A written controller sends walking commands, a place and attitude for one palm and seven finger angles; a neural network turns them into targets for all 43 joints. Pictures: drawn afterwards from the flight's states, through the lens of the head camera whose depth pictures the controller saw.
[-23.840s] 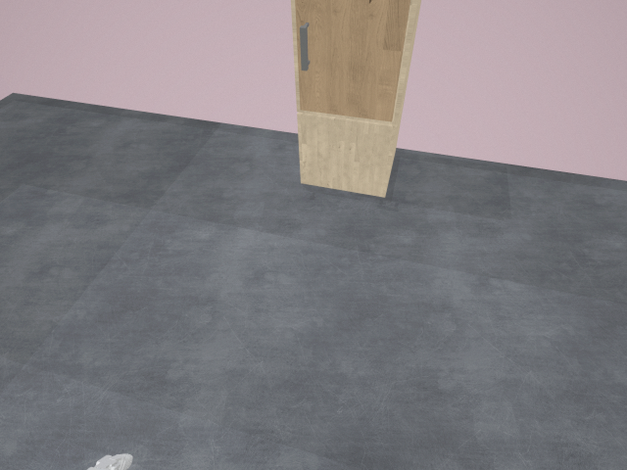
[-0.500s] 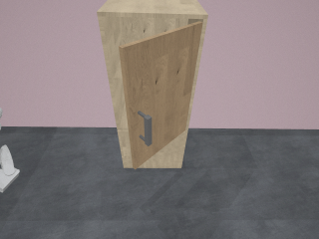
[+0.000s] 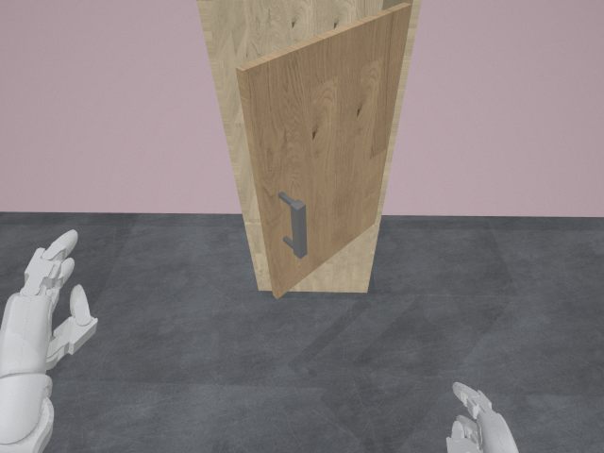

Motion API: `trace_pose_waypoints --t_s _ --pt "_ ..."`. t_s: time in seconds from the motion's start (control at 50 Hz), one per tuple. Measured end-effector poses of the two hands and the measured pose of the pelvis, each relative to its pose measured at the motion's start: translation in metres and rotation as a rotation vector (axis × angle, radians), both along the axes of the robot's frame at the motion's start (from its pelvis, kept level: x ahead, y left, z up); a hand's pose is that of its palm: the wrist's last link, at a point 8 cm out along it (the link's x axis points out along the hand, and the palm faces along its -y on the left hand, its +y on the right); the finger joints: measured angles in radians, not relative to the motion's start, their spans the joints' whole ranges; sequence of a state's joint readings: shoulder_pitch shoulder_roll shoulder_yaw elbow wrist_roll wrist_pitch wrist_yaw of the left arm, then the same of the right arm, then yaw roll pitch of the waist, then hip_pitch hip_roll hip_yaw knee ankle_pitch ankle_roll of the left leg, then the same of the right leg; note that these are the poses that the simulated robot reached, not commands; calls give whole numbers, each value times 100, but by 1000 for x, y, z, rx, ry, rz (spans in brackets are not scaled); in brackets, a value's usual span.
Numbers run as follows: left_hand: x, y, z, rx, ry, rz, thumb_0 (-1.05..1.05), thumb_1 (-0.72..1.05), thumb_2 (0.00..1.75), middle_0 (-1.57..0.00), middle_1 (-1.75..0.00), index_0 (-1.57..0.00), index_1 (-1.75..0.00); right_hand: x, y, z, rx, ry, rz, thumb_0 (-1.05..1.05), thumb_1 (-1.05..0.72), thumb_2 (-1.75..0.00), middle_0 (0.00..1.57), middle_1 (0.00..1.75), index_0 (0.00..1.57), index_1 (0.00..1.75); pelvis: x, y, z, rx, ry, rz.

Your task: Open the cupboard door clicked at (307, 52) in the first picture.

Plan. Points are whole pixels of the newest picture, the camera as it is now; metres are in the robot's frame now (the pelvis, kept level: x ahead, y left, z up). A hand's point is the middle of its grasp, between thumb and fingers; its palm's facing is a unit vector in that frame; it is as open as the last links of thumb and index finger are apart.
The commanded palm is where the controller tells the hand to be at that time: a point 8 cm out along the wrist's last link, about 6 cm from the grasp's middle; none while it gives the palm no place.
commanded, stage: let the arm hang, fingers relaxed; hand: left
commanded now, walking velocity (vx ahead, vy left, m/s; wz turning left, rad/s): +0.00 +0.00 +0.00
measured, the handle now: (292, 225) +0.55 +0.07 -0.07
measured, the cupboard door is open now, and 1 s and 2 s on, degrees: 45 45 45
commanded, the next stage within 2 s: look to check the result in 1.04 s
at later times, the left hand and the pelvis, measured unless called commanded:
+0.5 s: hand out of the picture -0.12 +0.19 -0.16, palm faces +0.05 -0.97 -0.24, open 7.3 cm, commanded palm none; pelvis -0.03 +0.00 +0.01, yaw +1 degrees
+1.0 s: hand out of the picture -0.04 +0.14 -0.17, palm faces +0.07 -0.99 -0.14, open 7.4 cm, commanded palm none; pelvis -0.02 +0.00 +0.01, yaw +1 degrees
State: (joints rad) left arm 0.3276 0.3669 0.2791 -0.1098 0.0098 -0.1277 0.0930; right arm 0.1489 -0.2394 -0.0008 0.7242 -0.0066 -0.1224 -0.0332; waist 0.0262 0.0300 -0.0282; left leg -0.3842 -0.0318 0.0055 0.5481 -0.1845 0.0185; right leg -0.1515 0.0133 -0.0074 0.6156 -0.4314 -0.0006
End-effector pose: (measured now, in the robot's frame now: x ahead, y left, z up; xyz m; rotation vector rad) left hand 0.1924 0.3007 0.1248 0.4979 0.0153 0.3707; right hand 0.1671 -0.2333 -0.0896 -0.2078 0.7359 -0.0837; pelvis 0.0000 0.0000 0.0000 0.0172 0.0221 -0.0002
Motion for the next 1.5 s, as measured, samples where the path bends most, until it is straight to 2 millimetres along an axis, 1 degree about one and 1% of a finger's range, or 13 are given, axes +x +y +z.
trace_pose_waypoints --t_s 0.04,0.08,0.16,0.22,0.3,0.38,0.46,0.52,0.6,0.7,0.96,1.16,1.5 --pt "3 -6 -61 -78 243 -15 1 90 90 -19 -30 -20 -30 -2 -8 -10 -7 47 5 0 -90 -90 20 30 21 30 -5 0 -4 4 13 -4" --pt "-11 -18 -123 -168 503 -21 1 90 90 -19 -30 -20 -30 -12 -16 -16 -18 97 -15 0 -90 -90 20 30 21 30 -9 1 -4 -6 5 -1" --pt "-75 -52 -222 -352 903 0 1 90 90 -20 -30 -20 -30 -49 -32 -19 -73 223 -71 0 -90 -90 20 30 21 30 -11 0 -5 -7 -27 3" --pt "-133 -77 -262 -481 1115 50 1 91 90 -20 -30 -20 -30 -88 -40 -20 -121 354 -104 0 -90 -90 20 30 20 30 -13 0 -3 -11 -45 12" --pt "-203 -72 -274 -545 1275 178 0 97 90 -20 -30 -21 -30 -141 -37 -25 -139 547 -123 0 -90 -90 20 30 20 30 -17 -1 3 -26 -51 26" --pt "-263 -66 -267 -554 1414 264 0 96 90 -20 -30 -20 -30 -180 -22 -33 -101 674 -134 0 -90 -90 20 30 20 30 -21 1 6 -32 -52 29" --pt "-303 -60 -254 -538 1503 332 1 94 90 -20 -30 -20 -30 -205 -2 -43 -38 733 -138 0 -90 -90 20 30 20 30 -25 4 8 -31 -57 26" --pt "-319 -59 -246 -525 1528 361 1 92 90 -20 -30 -20 -30 -214 13 -51 11 747 -138 0 -90 -90 20 30 20 30 -28 5 9 -29 -62 24" --pt "-320 -62 -245 -519 1516 365 1 91 90 -20 -30 -20 -30 -218 29 -58 63 742 -138 0 -90 -90 20 30 20 30 -29 6 8 -26 -66 21" --pt "-301 -73 -251 -536 1456 328 1 91 90 -19 -30 -20 -30 -215 39 -61 94 721 -138 0 -90 -90 20 30 20 30 -28 6 7 -20 -70 19" --pt "-242 -110 -266 -601 1334 211 0 90 90 -20 -30 -20 -30 -209 28 -56 69 700 -164 0 -91 -90 20 30 20 30 -18 -1 7 -11 -63 18" --pt "-242 -109 -265 -591 1366 245 0 90 90 -20 -30 -20 -30 -199 19 -54 53 712 -166 0 -91 -90 20 30 20 30 -8 -7 7 -10 -56 18" --pt "-238 -100 -261 -564 1383 278 0 90 90 -19 -30 -20 -30 -162 4 -54 24 660 -148 0 -91 -90 20 30 20 30 4 -10 7 -3 -59 11"
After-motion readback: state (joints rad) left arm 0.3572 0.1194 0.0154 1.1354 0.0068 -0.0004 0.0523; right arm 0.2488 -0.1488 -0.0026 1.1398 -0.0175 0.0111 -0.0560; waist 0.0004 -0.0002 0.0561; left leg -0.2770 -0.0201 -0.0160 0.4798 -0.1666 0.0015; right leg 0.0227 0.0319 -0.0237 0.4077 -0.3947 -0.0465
